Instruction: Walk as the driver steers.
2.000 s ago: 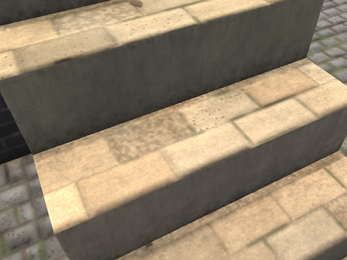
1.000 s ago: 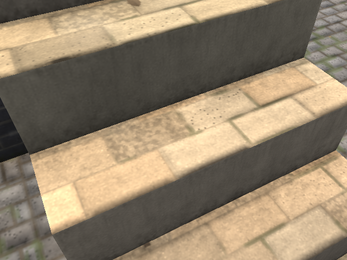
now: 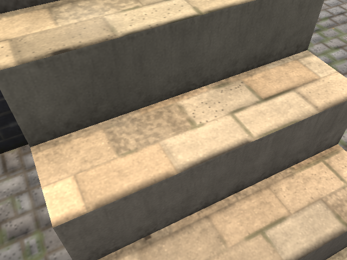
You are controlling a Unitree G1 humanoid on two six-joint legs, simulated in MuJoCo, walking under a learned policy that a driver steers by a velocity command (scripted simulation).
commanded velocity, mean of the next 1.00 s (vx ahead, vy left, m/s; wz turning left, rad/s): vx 0.22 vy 0.00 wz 0.00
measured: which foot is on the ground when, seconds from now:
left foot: down 0.00-1.00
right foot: down 0.00-1.00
